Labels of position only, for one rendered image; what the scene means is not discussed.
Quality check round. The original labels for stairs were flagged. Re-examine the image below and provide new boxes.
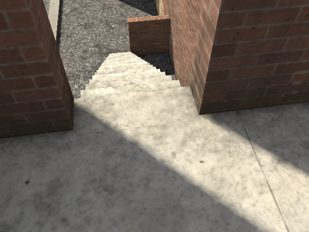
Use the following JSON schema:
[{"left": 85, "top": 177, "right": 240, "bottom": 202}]
[{"left": 80, "top": 51, "right": 182, "bottom": 98}]

